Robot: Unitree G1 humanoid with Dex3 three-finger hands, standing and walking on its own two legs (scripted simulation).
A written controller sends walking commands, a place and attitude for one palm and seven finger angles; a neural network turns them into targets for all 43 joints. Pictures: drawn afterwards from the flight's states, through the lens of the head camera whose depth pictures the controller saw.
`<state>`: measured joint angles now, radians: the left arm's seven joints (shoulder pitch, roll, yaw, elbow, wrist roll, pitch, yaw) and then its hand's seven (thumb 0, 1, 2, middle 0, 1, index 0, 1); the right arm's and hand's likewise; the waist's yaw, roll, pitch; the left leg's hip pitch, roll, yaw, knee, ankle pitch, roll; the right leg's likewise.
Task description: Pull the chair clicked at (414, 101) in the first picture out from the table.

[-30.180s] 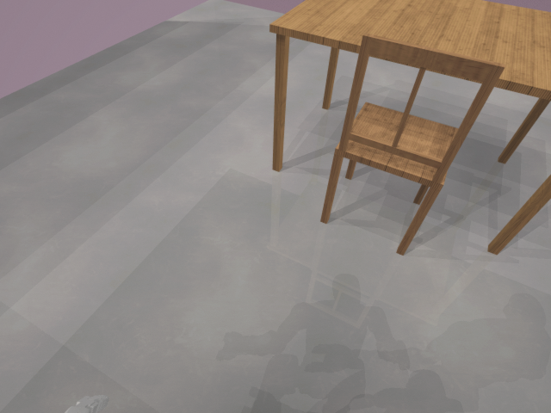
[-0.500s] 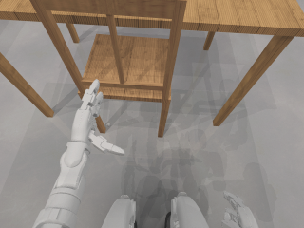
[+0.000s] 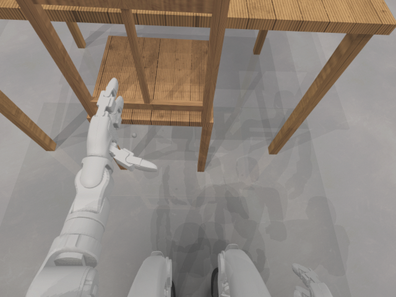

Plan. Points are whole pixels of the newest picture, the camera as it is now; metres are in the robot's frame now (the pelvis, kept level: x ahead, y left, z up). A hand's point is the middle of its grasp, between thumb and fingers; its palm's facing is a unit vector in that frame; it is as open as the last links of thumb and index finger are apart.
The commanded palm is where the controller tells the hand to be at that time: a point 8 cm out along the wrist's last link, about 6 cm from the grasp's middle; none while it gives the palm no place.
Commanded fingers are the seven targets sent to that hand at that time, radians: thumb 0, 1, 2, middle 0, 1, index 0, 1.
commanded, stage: push the fingers through the gap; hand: left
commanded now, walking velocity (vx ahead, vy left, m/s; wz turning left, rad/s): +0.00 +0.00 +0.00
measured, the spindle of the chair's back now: (138, 64) +0.62 +0.13 +0.02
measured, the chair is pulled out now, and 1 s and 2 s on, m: -0.12 -0.12 -0.12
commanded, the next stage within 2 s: hook a spindle and tug to test in 1.04 s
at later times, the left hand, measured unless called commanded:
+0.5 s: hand (142, 117) +0.47 +0.11 +0.03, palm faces -0.05 -1.00 -0.03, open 16.9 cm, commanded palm +0.45 +0.16 +0.02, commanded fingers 0.00 -0.50 0.30 -0.06 -0.08 -0.06 -0.08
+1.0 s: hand (145, 111) +0.48 +0.10 +0.02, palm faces -0.03 -1.00 -0.04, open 16.9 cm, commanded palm +0.46 +0.15 +0.02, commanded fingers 0.00 -0.50 0.30 -0.06 -0.08 -0.06 -0.08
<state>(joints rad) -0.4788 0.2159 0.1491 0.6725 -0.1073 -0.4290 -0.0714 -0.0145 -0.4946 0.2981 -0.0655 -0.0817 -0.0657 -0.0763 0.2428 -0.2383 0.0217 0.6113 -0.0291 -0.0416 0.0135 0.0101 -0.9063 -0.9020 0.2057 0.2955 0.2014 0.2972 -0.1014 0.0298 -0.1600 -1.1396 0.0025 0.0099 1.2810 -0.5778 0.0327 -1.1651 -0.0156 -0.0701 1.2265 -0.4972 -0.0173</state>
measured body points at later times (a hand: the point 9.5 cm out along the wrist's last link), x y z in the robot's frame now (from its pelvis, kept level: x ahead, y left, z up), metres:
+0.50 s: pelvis +0.00 +0.00 +0.00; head +0.14 +0.01 +0.42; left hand +0.46 +0.16 +0.03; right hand +0.07 -0.25 -0.13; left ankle +0.01 +0.10 -0.62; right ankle +0.04 -0.11 -0.62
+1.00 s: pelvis +0.00 +0.00 +0.00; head +0.15 +0.00 +0.42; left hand +0.48 +0.16 +0.03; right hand +0.04 -0.26 -0.13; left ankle +0.01 +0.10 -0.62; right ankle +0.04 -0.11 -0.62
